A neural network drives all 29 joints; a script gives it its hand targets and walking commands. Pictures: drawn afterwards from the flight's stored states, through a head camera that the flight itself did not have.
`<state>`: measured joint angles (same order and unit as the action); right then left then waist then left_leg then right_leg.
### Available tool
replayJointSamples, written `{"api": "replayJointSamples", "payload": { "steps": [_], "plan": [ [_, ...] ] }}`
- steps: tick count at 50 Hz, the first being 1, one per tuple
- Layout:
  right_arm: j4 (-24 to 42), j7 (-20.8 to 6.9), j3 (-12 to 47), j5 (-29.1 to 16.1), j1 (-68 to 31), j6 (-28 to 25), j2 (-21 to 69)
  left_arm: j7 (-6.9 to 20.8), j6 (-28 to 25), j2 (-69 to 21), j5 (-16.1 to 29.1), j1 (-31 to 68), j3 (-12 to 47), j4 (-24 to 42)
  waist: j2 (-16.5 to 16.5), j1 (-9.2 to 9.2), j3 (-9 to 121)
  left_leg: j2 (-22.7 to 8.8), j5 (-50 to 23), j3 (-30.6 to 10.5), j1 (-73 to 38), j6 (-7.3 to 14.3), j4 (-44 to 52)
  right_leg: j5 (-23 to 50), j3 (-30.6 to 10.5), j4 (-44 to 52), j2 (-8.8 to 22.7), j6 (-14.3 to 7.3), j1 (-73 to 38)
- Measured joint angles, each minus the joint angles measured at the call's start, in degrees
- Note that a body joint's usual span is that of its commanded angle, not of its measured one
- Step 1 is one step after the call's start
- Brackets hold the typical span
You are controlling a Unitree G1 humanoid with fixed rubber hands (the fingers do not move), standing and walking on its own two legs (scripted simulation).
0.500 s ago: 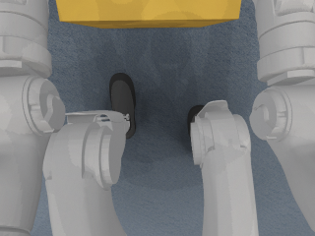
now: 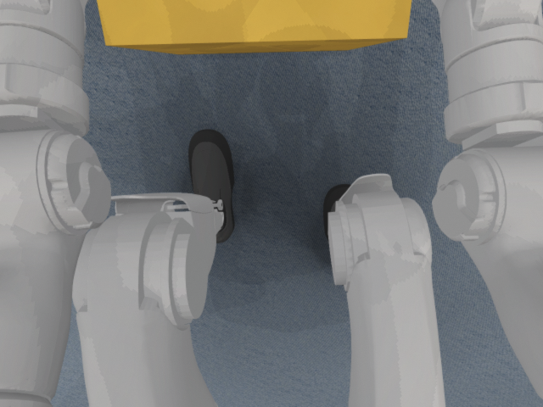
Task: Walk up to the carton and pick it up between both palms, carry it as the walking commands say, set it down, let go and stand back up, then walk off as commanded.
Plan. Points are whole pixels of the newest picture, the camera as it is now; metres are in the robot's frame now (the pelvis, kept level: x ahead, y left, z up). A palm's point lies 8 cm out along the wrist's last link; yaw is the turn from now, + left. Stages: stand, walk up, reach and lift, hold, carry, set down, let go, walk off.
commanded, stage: set down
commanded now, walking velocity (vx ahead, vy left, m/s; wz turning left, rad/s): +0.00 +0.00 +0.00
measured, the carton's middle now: out of the picture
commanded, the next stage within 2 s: none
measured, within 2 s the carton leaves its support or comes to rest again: neither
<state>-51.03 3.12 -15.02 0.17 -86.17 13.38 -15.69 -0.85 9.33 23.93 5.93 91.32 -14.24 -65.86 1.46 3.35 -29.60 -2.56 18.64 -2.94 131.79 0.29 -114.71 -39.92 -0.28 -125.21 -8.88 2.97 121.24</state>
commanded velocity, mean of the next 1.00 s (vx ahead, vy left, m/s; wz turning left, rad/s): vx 0.00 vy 0.00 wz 0.00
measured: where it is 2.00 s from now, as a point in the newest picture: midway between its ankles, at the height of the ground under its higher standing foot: (283, 229)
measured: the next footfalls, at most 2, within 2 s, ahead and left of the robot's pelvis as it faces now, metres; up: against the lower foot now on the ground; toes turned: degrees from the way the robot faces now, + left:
none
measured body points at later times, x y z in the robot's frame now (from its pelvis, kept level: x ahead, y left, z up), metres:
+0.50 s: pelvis +0.00 +0.00 +0.00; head +0.39 +0.02 +0.20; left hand +0.55 +0.24 -0.22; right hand +0.58 -0.11 -0.21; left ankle +0.18 +0.13 -0.35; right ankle +0.09 -0.12 -0.35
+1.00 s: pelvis +0.00 +0.00 +0.00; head +0.40 +0.02 +0.20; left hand +0.56 +0.25 -0.20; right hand +0.59 -0.15 -0.20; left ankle +0.18 +0.13 -0.35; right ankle +0.09 -0.12 -0.35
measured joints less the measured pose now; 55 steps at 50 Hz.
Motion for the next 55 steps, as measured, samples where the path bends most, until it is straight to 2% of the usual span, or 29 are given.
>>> {"api": "replayJointSamples", "payload": {
  "steps": [15, 19, 25, 42, 49, 55],
  "plan": [
    [-1.77, -0.28, 0.11, 0.0, 0.36, -2.01, 0.0, 0.04, -1.77, 0.01, 0.17, 0.0, -0.01, -2.34, 0.0, -0.03, 0.02, -0.04, 0.06, 0.02, 0.02, -0.02, -0.48, -0.11, 0.0, -0.5, 0.0, 0.0, 0.0],
    [-2.21, 0.98, 3.18, -0.43, 0.37, -2.8, -0.82, -0.73, -3.27, 0.01, 1.02, 0.05, -0.02, -3.34, -0.01, -0.08, 0.04, -0.04, 0.06, 0.02, 0.02, -0.06, -0.48, -0.11, 0.0, -0.5, 0.02, 0.0, 0.01],
    [-5.18, 3.18, 6.69, -3.44, -2.71, -3.44, -2.34, -3.53, -5.47, 0.06, 1.88, 0.23, -0.02, -5.07, -0.01, -0.08, -0.06, -0.05, 0.1, 0.03, 0.0, -0.15, -0.48, -0.14, 0.0, -0.51, 0.06, 0.0, -0.01],
    [-7.46, 3.46, 6.74, -4.52, -3.82, -4.53, -5.65, -4.34, -5.91, 0.53, 2.84, 0.22, 0.0, -5.83, -0.01, -0.08, -0.27, -0.11, 0.3, 0.08, -0.01, -0.28, -0.48, -0.32, 0.01, -0.51, 0.18, 0.0, 0.0],
    [-7.2, 3.57, 6.87, -6.96, -3.21, -4.21, -7.62, -4.56, -5.54, 0.98, 3.53, -0.15, 0.0, -1.05, -0.04, -0.02, -0.35, -0.15, 0.3, 0.09, -0.09, -0.28, -0.48, -0.3, 0.01, -0.51, 0.19, 0.01, -0.06],
    [-1.45, 4.84, 7.77, -9.62, -1.9, -1.56, -8.8, -4.85, -2.82, 2.03, 5.48, -0.6, 0.0, 6.42, -0.87, 0.2, -0.44, -0.16, 0.38, 0.09, -0.88, -0.28, -0.48, -0.32, 0.01, -0.51, 0.2, 0.01, -0.82]
  ]
}}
